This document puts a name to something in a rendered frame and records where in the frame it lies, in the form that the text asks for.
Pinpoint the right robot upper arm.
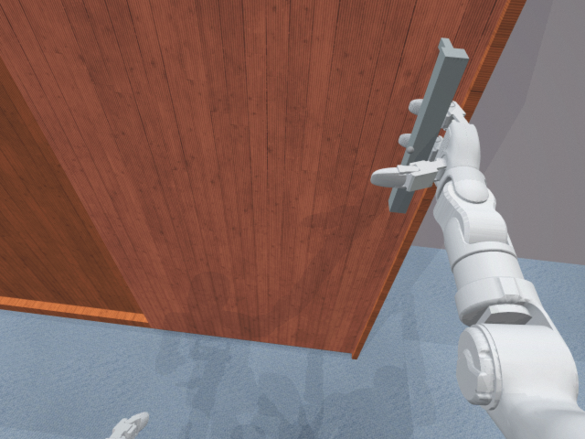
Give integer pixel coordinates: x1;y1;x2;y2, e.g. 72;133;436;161
456;324;585;439

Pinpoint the right robot forearm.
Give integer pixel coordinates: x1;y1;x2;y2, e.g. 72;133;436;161
433;166;579;400

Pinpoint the wardrobe door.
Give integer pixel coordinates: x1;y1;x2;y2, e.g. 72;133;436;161
0;0;507;353
0;57;143;314

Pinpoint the robot right hand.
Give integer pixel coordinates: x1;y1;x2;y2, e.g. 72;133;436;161
370;99;481;192

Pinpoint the handle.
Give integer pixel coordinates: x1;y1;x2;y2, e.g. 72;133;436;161
388;37;469;214

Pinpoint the robot left hand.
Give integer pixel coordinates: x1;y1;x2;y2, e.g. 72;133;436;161
105;412;149;439

